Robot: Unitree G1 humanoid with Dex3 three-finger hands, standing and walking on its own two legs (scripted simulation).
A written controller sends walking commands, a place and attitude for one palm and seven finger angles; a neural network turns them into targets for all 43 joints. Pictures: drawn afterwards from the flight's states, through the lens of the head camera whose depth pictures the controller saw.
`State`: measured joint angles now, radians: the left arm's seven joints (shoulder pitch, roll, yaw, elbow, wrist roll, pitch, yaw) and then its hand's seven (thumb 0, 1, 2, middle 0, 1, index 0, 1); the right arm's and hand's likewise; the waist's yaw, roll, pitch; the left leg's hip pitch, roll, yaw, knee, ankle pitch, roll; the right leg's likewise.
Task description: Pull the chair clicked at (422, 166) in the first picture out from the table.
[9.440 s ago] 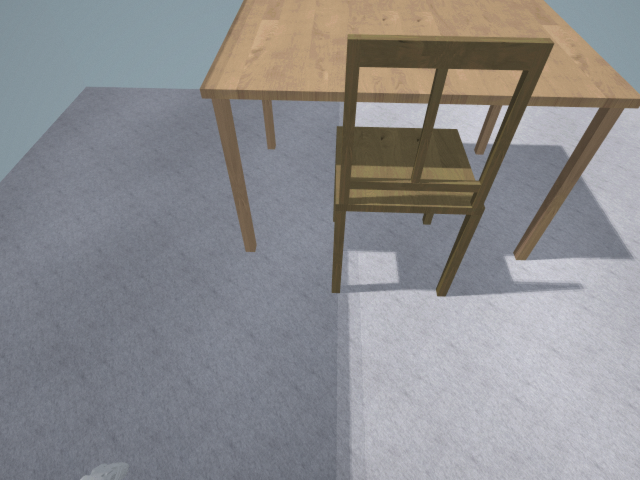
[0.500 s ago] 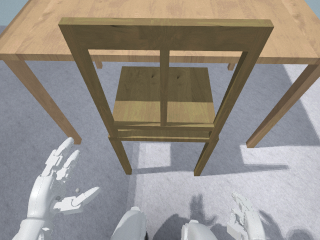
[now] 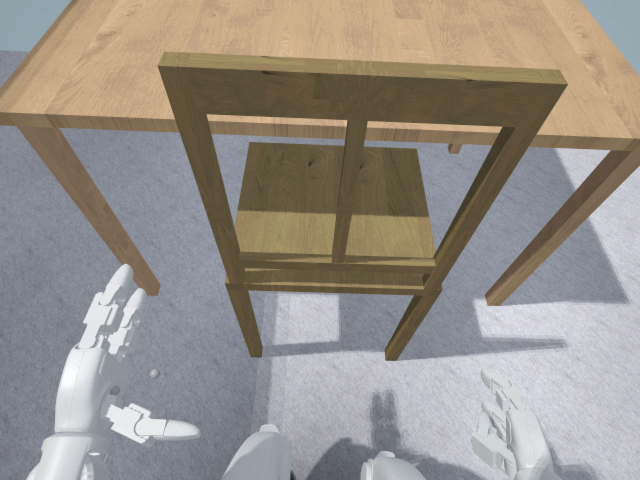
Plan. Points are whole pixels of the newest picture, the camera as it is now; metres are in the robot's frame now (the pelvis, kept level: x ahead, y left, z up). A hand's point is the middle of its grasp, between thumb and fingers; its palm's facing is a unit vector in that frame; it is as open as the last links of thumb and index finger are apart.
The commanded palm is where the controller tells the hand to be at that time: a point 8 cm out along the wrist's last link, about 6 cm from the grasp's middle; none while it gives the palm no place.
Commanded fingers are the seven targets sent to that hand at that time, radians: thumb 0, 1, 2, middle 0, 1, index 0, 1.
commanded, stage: raise the hand toward the chair's back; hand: left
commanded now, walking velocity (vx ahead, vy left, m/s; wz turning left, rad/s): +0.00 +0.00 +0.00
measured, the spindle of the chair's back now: (345, 202) +0.49 +0.00 +0.02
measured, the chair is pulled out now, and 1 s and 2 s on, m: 0.00 0.00 0.00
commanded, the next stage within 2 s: aim the fingers beside a spindle in 0.82 s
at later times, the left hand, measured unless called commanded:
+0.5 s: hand (134, 349) +0.25 +0.22 +0.05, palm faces +0.05 -1.00 -0.05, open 16.9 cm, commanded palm +0.22 +0.28 +0.05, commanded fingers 0.00 -0.50 0.30 -0.06 -0.08 -0.06 -0.08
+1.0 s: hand (145, 348) +0.25 +0.21 +0.04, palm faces +0.07 -1.00 -0.05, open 16.9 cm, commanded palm +0.23 +0.27 +0.05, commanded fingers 0.00 -0.50 0.30 -0.06 -0.08 -0.06 -0.08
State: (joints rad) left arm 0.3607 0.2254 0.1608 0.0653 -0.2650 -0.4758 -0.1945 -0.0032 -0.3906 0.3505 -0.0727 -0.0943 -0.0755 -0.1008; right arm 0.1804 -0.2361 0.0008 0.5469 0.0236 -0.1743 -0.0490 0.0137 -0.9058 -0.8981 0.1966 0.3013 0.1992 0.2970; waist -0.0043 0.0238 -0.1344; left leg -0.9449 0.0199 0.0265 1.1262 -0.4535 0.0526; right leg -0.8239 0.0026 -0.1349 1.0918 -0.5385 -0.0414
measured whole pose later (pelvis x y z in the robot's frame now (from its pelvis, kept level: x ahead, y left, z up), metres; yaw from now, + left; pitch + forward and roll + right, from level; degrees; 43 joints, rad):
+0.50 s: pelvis +0.00 +0.02 +0.01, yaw +0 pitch +15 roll -4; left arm 0.29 0.26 0.20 0.10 -0.27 -0.42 -0.21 -0.01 -0.50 0.30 -0.06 -0.08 -0.06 -0.08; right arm 0.25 -0.26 0.02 0.56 0.02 -0.16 -0.04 0.01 -0.90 -0.90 0.20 0.30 0.20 0.30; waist -0.02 0.03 -0.12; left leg -0.90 0.01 0.04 1.08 -0.44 0.08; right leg -0.78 0.00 -0.12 1.03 -0.51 -0.01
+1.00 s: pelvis +0.01 +0.01 +0.01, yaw +0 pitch +15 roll -3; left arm 0.28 0.25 0.19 0.11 -0.27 -0.43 -0.21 -0.01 -0.50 0.30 -0.06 -0.08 -0.06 -0.08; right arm 0.22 -0.25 0.02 0.55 0.02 -0.17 -0.04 0.01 -0.90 -0.90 0.20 0.30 0.20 0.30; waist -0.01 0.03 -0.13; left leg -0.91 0.01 0.03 1.09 -0.45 0.06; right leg -0.79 0.00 -0.13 1.04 -0.52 -0.03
